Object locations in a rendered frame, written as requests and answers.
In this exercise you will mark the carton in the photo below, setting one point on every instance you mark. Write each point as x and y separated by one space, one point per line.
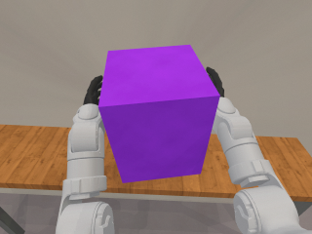
158 108

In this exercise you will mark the robot left hand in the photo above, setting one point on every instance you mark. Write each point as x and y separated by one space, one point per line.
93 93

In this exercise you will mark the left robot upper arm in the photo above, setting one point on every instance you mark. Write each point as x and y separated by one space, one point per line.
86 218

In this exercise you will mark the left robot forearm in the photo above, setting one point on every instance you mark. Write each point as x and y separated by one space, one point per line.
85 153

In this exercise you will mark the table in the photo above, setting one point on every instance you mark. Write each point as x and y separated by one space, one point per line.
35 157

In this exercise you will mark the robot right hand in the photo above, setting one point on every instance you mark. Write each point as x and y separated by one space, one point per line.
216 81

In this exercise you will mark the right robot forearm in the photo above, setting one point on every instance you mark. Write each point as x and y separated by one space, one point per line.
247 166

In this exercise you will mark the right robot upper arm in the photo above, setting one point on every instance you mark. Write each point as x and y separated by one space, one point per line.
266 210

